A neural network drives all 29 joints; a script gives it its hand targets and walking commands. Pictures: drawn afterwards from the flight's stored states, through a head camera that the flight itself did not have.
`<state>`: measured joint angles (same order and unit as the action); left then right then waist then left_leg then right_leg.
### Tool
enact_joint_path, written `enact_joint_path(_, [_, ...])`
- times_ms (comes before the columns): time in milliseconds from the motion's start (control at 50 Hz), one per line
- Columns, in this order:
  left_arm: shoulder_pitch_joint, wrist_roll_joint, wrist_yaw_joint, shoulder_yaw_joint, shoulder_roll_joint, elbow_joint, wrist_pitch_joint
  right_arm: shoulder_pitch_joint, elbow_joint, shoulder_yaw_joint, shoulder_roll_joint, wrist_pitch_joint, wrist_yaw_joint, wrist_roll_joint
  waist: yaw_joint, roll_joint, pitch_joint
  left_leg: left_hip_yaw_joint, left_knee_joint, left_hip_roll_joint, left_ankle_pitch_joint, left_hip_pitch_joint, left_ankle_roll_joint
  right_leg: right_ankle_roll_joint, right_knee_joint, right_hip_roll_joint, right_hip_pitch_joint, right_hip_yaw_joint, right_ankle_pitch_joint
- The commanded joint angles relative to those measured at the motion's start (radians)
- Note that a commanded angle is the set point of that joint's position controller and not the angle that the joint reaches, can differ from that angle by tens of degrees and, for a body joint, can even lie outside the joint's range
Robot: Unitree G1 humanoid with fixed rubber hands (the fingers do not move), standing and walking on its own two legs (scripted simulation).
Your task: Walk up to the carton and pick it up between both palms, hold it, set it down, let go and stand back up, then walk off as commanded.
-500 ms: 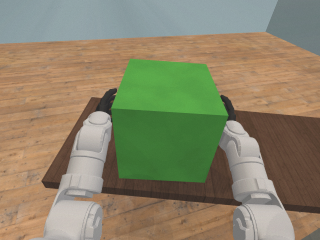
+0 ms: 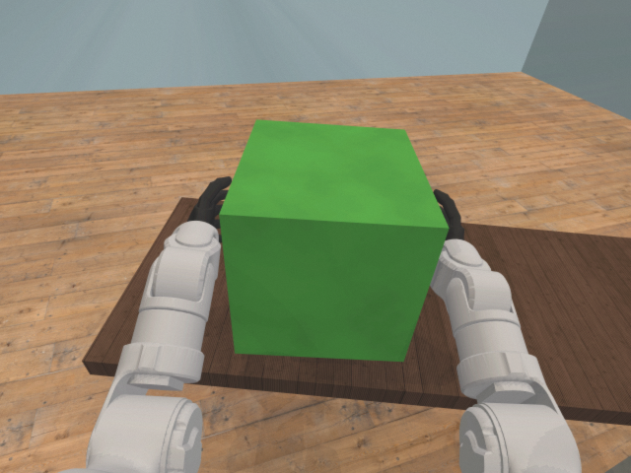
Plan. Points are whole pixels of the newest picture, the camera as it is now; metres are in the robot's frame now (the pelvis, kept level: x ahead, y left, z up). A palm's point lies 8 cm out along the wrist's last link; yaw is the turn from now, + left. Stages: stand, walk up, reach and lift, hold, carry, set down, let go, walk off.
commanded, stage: hold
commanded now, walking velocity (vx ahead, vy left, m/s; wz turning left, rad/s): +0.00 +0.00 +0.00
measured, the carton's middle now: (325, 233) +0.40 +0.03 +0.14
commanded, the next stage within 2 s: set down in 0.48 s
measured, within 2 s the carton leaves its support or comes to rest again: neither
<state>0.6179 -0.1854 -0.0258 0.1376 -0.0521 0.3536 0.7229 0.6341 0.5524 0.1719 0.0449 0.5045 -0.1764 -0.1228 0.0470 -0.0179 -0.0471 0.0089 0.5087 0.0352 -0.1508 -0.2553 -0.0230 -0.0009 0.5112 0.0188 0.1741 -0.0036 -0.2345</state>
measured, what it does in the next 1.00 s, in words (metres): stands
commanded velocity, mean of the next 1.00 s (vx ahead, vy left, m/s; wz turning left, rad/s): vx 0.00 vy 0.00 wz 0.00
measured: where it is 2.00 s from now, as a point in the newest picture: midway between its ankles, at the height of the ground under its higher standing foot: outside the picture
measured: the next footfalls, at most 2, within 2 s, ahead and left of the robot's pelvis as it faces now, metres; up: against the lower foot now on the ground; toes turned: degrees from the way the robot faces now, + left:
none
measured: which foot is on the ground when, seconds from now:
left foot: down 0.00-1.00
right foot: down 0.00-1.00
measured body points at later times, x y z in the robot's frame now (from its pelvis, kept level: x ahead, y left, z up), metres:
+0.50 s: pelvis +0.00 +0.00 +0.00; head -0.07 +0.01 +0.45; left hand +0.36 +0.19 +0.16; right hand +0.38 -0.13 +0.15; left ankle +0.09 +0.13 -0.73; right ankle +0.03 -0.12 -0.73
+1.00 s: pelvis +0.01 -0.01 +0.00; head -0.01 +0.01 +0.45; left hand +0.39 +0.18 +0.13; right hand +0.41 -0.14 +0.13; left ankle +0.09 +0.13 -0.73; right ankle +0.03 -0.12 -0.73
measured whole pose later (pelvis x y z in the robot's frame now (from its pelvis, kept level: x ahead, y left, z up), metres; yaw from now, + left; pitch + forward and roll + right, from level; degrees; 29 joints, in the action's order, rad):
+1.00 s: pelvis +0.01 -0.01 +0.00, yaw +0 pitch -7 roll +0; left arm 0.64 -0.34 0.08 0.28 0.02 0.43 0.57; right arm 0.63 0.63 0.20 0.01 0.24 -0.13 0.01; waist 0.05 -0.02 0.06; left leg 0.01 0.49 0.04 -0.17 -0.21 -0.02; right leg 0.00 0.51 0.02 0.13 0.00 -0.26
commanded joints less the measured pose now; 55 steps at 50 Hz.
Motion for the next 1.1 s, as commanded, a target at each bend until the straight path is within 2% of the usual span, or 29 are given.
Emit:
enact_joint_path(0, [1.226, 0.505, 0.024, -0.749, 0.842, -0.723, -0.256, 1.271, -0.67, -0.562, -0.723, -0.212, 0.169, -0.214, -0.173, 0.103, -0.961, 0.032, -0.09, -0.041, 0.169, 0.367, -0.017, 0.034, -0.199, 0.059, 0.044, 0.05, 0.174])
enact_joint_path(20, [1.155, 0.511, 0.009, -0.762, 0.832, -0.709, -0.253, 1.232, -0.716, -0.579, -0.706, -0.215, 0.163, -0.221, -0.163, 0.095, -0.973, 0.033, -0.068, -0.045, 0.197, 0.37, -0.023, 0.037, -0.201, 0.064, 0.056, 0.051, 0.199])
enact_joint_path(80, [1.01, 0.49, -0.026, -0.783, 0.802, -0.716, -0.239, 1.061, -0.751, -0.598, -0.676, -0.196, 0.144, -0.211, -0.166, 0.096, -0.96, 0.039, -0.037, -0.051, 0.276, 0.367, -0.037, 0.046, -0.199, 0.067, 0.063, 0.042, 0.288])
enact_joint_path(120, [0.876, 0.411, -0.022, -0.704, 0.743, -0.592, -0.196, 0.996, -0.681, -0.57, -0.632, -0.159, 0.134, -0.182, -0.159, 0.063, -0.809, 0.044, -0.063, -0.053, 0.254, 0.327, -0.023, 0.051, -0.213, 0.055, 0.06, 0.032, 0.273])
enact_joint_path(180, [0.72, 0.242, 0.037, -0.479, 0.614, -0.292, -0.106, 0.954, -0.469, -0.479, -0.554, -0.087, 0.111, -0.132, -0.155, 0.004, -0.515, 0.02, -0.129, -0.074, 0.103, 0.253, 0.033, 0.054, -0.249, 0.025, 0.025, 0.013, 0.105])
enact_joint_path(240, [0.646, 0.086, 0.117, -0.278, 0.542, -0.062, -0.04, 0.882, -0.137, -0.347, -0.507, -0.037, 0.102, -0.083, -0.15, -0.018, -0.19, -0.006, -0.18, -0.085, -0.024, 0.199, 0.064, 0.048, -0.288, -0.001, 0.041, 0.004, -0.076])
enact_joint_path(260, [0.656, 0.068, 0.144, -0.252, 0.535, -0.037, -0.03, 0.87, -0.066, -0.322, -0.502, -0.028, 0.105, -0.077, -0.158, -0.009, -0.128, -0.016, -0.191, -0.087, -0.05, 0.193, 0.066, 0.047, -0.294, -0.005, 0.039, 0.008, -0.108])
enact_joint_path(280, [0.653, 0.045, 0.17, -0.196, 0.518, 0.002, -0.022, 0.907, -0.051, -0.315, -0.502, -0.024, 0.107, -0.077, -0.138, -0.033, -0.083, -0.025, -0.199, -0.086, -0.067, 0.181, 0.08, 0.05, -0.306, -0.009, 0.043, 0.004, -0.149])
enact_joint_path(320, [0.729, 0.042, 0.207, -0.167, 0.523, 0.034, -0.03, 0.971, 0.01, -0.258, -0.5, -0.034, 0.121, -0.061, -0.137, -0.027, -0.025, -0.034, -0.234, -0.078, -0.147, 0.161, 0.077, 0.037, -0.322, -0.009, 0.064, 0.006, -0.251])
enact_joint_path(360, [0.816, 0.095, 0.208, -0.212, 0.59, -0.008, -0.066, 1.096, -0.084, -0.287, -0.554, -0.079, 0.137, -0.078, -0.121, -0.028, -0.096, -0.044, -0.239, -0.072, -0.151, 0.157, 0.074, 0.032, -0.313, -0.001, 0.062, 0.013, -0.254])
enact_joint_path(400, [1.02, 0.215, 0.175, -0.35, 0.685, -0.181, -0.134, 1.248, -0.226, -0.359, -0.641, -0.143, 0.159, -0.121, -0.111, 0.008, -0.279, -0.031, -0.218, -0.063, -0.115, 0.172, 0.059, 0.026, -0.282, 0.009, 0.069, 0.018, -0.199])
enact_joint_path(460, [1.24, 0.428, 0.085, -0.631, 0.826, -0.557, -0.226, 1.35, -0.525, -0.506, -0.745, -0.213, 0.17, -0.207, -0.149, 0.09, -0.742, 0.014, -0.135, -0.05, 0.083, 0.31, 0.007, 0.028, -0.213, 0.045, 0.028, 0.043, 0.088])
enact_joint_path(480, [1.219, 0.401, 0.066, -0.606, 0.863, -0.61, -0.246, 1.225, -0.545, -0.578, -0.757, -0.235, 0.173, -0.204, -0.098, 0.121, -0.838, -0.003, -0.134, -0.043, 0.131, 0.427, -0.013, -0.009, -0.197, 0.07, -0.04, 0.023, 0.091])
enact_joint_path(500, [1.2, 0.423, 0.037, -0.638, 0.865, -0.624, -0.27, 1.232, -0.596, -0.616, -0.756, -0.251, 0.176, -0.21, -0.079, 0.118, -0.912, 0.0, -0.109, -0.041, 0.171, 0.455, -0.019, -0.008, -0.196, 0.075, -0.027, 0.017, 0.118])
enact_joint_path(520, [1.234, 0.443, 0.006, -0.674, 0.87, -0.687, -0.293, 1.233, -0.626, -0.628, -0.755, -0.266, 0.179, -0.206, -0.079, 0.14, -1.008, 0.009, -0.088, -0.039, 0.222, 0.482, -0.038, -0.008, -0.183, 0.084, -0.011, 0.022, 0.14])
enact_joint_path(540, [1.187, 0.439, -0.019, -0.695, 0.861, -0.676, -0.313, 1.219, -0.631, -0.641, -0.746, -0.286, 0.184, -0.198, -0.058, 0.15, -1.001, 0.011, -0.078, -0.035, 0.237, 0.478, -0.047, -0.006, -0.183, 0.083, 0.026, 0.021, 0.143])
enact_joint_path(560, [1.183, 0.438, -0.04, -0.712, 0.862, -0.674, -0.324, 1.194, -0.602, -0.628, -0.726, -0.29, 0.189, -0.181, -0.063, 0.158, -0.992, 0.023, -0.08, -0.025, 0.21, 0.469, -0.063, -0.013, -0.189, 0.085, 0.047, 0.014, 0.12])
enact_joint_path(600, [1.071, 0.386, -0.045, -0.664, 0.835, -0.481, -0.313, 1.212, -0.553, -0.575, -0.683, -0.314, 0.185, -0.126, -0.05, 0.12, -0.864, 0.019, -0.106, -0.023, 0.123, 0.409, -0.043, -0.003, -0.206, 0.063, 0.077, 0.021, 0.072])
enact_joint_path(640, [0.948, 0.287, -0.011, -0.519, 0.759, -0.251, -0.273, 1.174, -0.404, -0.454, -0.621, -0.311, 0.181, -0.045, -0.06, 0.051, -0.622, 0.003, -0.159, -0.027, -0.035, 0.307, 0.0, 0.009, -0.236, 0.03, 0.082, 0.026, -0.041])
enact_joint_path(660, [0.844, 0.211, 0.022, -0.422, 0.717, -0.12, -0.235, 1.115, -0.311, -0.41, -0.61, -0.301, 0.178, -0.02, -0.049, 0.021, -0.468, -0.013, -0.185, -0.039, -0.094, 0.239, 0.024, 0.017, -0.254, 0.018, 0.062, 0.026, -0.09])
enact_joint_path(720, [0.624, 0.008, 0.141, -0.129, 0.581, 0.136, -0.168, 0.931, -0.045, -0.24, -0.534, -0.284, 0.183, 0.063, -0.04, -0.045, -0.106, -0.063, -0.241, -0.068, -0.203, 0.137, 0.092, 0.045, -0.288, -0.011, 0.045, 0.041, -0.236])
enact_joint_path(780, [0.565, -0.102, 0.247, -0.002, 0.529, 0.146, -0.146, 0.861, 0.027, -0.216, -0.503, -0.276, 0.192, 0.08, -0.017, -0.067, 0.032, -0.091, -0.26, -0.073, -0.184, 0.133, 0.113, 0.064, -0.306, -0.037, 0.003, 0.043, -0.261])
enact_joint_path(840, [0.634, -0.112, 0.291, 0.0, 0.549, 0.056, -0.172, 0.892, 0.004, -0.21, -0.52, -0.318, 0.2, 0.07, -0.015, -0.055, 0.0, -0.094, -0.272, -0.068, -0.149, 0.152, 0.098, 0.065, -0.297, -0.036, -0.052, 0.058, -0.215])
enact_joint_path(880, [0.697, -0.071, 0.282, -0.064, 0.588, -0.04, -0.233, 0.923, -0.062, -0.222, -0.556, -0.389, 0.198, 0.08, -0.016, -0.019, -0.1, -0.089, -0.277, -0.06, -0.105, 0.183, 0.07, 0.059, -0.28, -0.025, -0.099, 0.073, -0.147])
enact_joint_path(920, [0.828, 0.017, 0.228, -0.192, 0.661, -0.181, -0.321, 1.005, -0.186, -0.31, -0.641, -0.47, 0.204, 0.064, 0.002, 0.031, -0.317, -0.08, -0.255, -0.046, -0.018, 0.258, 0.048, 0.05, -0.243, -0.004, -0.123, 0.071, -0.059])
enact_joint_path(960, [0.983, 0.155, 0.136, -0.43, 0.78, -0.359, -0.431, 1.11, -0.326, -0.441, -0.704, -0.556, 0.212, 0.019, -0.012, 0.111, -0.665, -0.063, -0.164, -0.033, 0.221, 0.395, -0.006, 0.042, -0.194, 0.023, -0.087, 0.078, 0.109])
enact_joint_path(1020, [0.981, 0.241, 0.01, -0.603, 0.829, -0.531, -0.594, 1.069, -0.491, -0.632, -0.741, -0.64, 0.222, -0.018, 0.037, 0.15, -1.087, -0.05, -0.039, -0.016, 0.592, 0.556, -0.067, 0.037, -0.182, 0.076, -0.014, 0.092, 0.264])
enact_joint_path(1060, [0.888, 0.227, -0.044, -0.643, 0.802, -0.579, -0.645, 0.944, -0.469, -0.665, -0.718, -0.65, 0.221, -0.01, 0.055, 0.157, -1.142, -0.045, -0.003, -0.007, 0.722, 0.585, -0.086, 0.034, -0.183, 0.088, 0.017, 0.094, 0.338])
enact_joint_path(1080, [0.826, 0.211, -0.052, -0.633, 0.777, -0.551, -0.638, 0.876, -0.399, -0.648, -0.679, -0.637, 0.218, 0.005, 0.055, 0.152, -1.1, -0.038, -0.001, -0.002, 0.738, 0.584, -0.088, 0.03, -0.187, 0.087, 0.041, 0.093, 0.336])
